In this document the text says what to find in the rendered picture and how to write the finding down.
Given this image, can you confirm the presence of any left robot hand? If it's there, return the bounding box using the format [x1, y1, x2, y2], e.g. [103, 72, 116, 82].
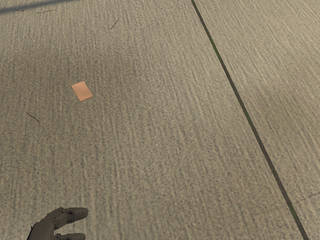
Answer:
[27, 207, 89, 240]

